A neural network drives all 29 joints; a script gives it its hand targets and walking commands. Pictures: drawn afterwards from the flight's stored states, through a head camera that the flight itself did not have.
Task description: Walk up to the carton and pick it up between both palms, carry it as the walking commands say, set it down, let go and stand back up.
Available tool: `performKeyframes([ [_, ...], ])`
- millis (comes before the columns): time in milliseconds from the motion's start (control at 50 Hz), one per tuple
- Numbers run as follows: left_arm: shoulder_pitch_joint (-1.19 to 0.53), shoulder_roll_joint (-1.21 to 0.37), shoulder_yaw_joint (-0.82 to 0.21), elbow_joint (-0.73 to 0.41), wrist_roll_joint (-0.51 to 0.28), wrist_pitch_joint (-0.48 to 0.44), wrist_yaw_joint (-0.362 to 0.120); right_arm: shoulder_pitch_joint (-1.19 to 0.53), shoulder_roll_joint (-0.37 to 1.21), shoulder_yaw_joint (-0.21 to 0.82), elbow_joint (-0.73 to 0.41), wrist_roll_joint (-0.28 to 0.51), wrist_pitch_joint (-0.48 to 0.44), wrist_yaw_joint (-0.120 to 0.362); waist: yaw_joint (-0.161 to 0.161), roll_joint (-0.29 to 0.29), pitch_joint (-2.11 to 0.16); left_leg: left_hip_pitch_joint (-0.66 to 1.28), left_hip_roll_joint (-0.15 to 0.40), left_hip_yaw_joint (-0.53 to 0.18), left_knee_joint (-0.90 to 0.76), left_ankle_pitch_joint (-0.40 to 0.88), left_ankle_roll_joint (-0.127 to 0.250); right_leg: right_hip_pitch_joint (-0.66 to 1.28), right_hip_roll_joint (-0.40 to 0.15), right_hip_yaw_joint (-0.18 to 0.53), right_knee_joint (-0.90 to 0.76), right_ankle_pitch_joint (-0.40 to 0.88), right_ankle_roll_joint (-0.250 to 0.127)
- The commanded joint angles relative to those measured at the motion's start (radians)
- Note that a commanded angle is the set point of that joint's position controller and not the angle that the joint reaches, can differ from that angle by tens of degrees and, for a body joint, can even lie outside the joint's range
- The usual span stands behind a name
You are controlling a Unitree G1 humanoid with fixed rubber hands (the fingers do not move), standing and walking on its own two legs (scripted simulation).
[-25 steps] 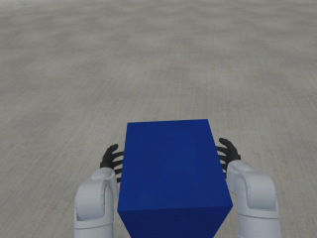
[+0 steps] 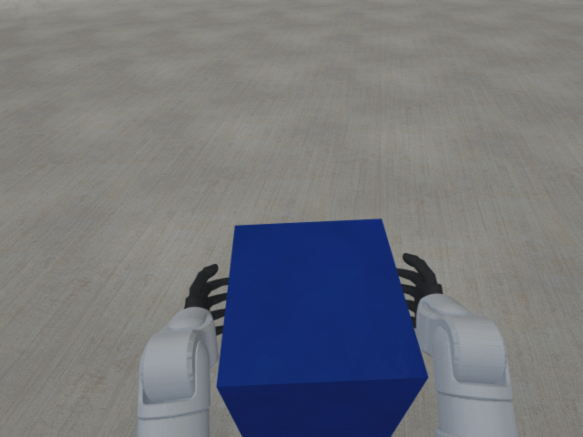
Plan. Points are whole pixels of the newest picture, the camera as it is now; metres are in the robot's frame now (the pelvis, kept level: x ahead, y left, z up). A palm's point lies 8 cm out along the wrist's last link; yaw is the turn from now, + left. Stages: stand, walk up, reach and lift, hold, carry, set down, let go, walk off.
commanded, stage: carry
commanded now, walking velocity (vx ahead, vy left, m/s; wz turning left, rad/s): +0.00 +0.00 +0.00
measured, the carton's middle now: (313, 337) +0.27 +0.00 +0.02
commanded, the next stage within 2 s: hold in 1.02 s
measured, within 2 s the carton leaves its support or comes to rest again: neither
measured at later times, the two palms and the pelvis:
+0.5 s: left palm (201, 321) +0.27 +0.14 +0.08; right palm (426, 309) +0.27 -0.15 +0.09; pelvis +0.00 +0.00 +0.00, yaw +0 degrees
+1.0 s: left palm (201, 323) +0.27 +0.14 +0.08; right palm (424, 311) +0.27 -0.15 +0.08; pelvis +0.00 +0.00 +0.00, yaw -1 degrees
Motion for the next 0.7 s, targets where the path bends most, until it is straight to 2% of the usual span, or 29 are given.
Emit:
performKeyframes([
  [0,-0.451,-0.901,-0.640,-0.060,-0.366,-0.021,-0.235,-0.443,0.851,0.633,-0.044,0.362,-0.008,0.235,0.001,0.006,-0.183,0.012,0.107,-0.060,-0.104,0.111,0.034,0.132,-0.090,0.056,-0.059,0.135,-0.022],
  [680,-0.436,-0.880,-0.606,-0.011,-0.325,-0.099,-0.233,-0.427,0.834,0.603,0.005,0.324,-0.087,0.233,0.005,0.005,-0.187,0.022,0.108,-0.054,-0.105,0.116,0.035,0.128,-0.088,0.062,-0.064,0.142,-0.021],
])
